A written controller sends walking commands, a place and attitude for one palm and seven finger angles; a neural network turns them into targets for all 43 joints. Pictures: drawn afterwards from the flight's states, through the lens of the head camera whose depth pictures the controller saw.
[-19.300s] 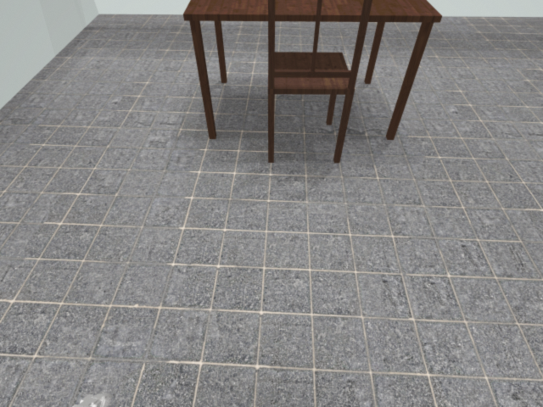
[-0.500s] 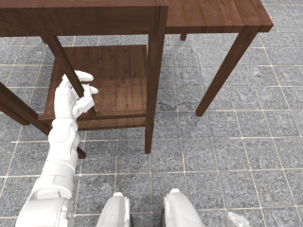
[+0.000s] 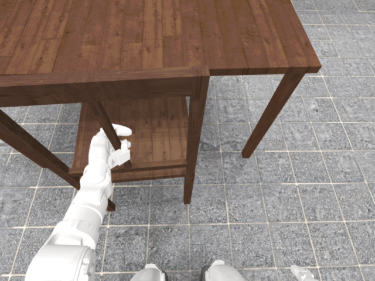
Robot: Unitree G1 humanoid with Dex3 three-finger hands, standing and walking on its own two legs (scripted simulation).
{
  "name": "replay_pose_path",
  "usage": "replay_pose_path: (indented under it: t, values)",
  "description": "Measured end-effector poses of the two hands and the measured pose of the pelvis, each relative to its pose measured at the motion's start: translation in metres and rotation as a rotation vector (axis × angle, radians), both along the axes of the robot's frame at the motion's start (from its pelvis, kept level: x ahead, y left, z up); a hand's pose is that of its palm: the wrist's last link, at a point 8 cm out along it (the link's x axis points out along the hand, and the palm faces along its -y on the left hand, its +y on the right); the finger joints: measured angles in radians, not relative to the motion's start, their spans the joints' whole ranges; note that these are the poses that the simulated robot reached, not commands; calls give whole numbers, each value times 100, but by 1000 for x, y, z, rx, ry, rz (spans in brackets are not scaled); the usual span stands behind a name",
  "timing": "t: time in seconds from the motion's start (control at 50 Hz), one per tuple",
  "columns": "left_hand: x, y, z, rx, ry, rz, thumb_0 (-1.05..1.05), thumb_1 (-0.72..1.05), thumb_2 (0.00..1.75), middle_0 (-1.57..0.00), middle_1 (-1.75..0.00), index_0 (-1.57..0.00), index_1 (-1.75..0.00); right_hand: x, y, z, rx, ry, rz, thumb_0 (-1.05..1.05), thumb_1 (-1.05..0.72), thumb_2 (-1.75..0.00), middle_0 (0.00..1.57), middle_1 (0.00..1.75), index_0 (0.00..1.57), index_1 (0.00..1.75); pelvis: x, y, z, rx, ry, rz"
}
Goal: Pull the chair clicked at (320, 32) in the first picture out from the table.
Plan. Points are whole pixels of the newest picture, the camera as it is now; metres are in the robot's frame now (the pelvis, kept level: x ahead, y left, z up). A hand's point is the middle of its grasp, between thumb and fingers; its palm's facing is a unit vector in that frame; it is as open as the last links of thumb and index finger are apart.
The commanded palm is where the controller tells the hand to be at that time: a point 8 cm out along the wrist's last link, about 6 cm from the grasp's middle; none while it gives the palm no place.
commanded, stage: step backward, pulling the chair out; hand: left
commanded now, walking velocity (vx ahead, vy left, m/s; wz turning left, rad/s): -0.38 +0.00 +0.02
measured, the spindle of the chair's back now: (114, 140) +0.43 +0.16 -0.04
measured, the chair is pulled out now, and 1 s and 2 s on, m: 0.03 0.12 0.12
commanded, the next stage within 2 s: none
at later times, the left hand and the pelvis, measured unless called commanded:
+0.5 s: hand (130, 177) +0.34 +0.12 -0.05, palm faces +0.01 -0.98 -0.18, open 4.9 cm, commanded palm +0.32 +0.17 -0.04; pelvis -0.04 +0.00 +0.01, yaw -2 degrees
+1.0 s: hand (133, 191) +0.31 +0.11 -0.05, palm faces +0.03 -0.98 -0.20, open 4.9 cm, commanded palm +0.29 +0.16 -0.04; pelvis -0.07 -0.01 +0.01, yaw -1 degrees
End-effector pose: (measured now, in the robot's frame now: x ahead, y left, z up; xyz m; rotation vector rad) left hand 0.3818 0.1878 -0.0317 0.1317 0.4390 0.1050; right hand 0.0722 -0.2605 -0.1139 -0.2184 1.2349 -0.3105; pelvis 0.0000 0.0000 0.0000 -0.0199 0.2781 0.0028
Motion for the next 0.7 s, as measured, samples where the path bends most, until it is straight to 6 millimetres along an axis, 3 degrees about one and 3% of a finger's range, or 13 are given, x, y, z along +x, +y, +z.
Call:
replay_pose_path:
  t: [0.14, 0.28, 0.48, 0.7]
  values:
    - [-6, -1, 3, 10, 37, -58, 1, 78, 79, -32, -112, -49, -145, -28, -13, 20, -62, 29, -65, 1, -91, -90, 20, 30, 20, 30, -7, 8, 12, -12, -28, -31]
    - [-26, -6, 3, 16, 45, -95, 1, 78, 79, -30, -113, -49, -145, -50, -5, 19, -41, 34, -102, 1, -91, -90, 20, 30, 20, 30, -19, 10, 16, -5, -55, -56]
    - [-57, -14, 4, 23, 58, -62, 1, 77, 81, -31, -112, -49, -145, -55, 7, 3, 34, 6, -74, 1, -91, -90, 20, 30, 21, 30, -39, 0, 14, 4, -86, -40]
    - [-80, -22, 5, 39, 55, -30, 1, 75, 81, -33, -112, -49, -145, -62, -17, 2, 10, -38, -50, 1, -91, -90, 20, 30, 21, 30, -62, -13, 11, 12, -107, -15]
